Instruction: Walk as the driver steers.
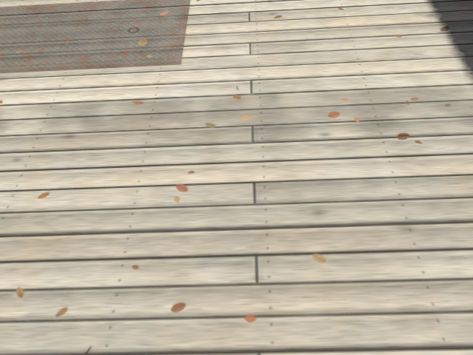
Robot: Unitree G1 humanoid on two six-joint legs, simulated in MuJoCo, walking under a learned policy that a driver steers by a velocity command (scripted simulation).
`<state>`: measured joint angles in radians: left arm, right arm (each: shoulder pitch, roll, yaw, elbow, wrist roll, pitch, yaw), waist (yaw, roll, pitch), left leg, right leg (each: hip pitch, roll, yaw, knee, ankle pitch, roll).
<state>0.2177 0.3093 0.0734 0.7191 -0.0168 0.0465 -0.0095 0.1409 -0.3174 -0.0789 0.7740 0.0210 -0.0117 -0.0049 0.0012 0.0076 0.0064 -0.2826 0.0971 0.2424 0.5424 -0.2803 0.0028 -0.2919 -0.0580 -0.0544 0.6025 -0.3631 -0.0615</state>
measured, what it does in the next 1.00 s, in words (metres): walks ahead: left foot, then right foot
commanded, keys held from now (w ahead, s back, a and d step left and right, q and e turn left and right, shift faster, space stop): w+e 0.26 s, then w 0.02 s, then w+q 0.48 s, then q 0.24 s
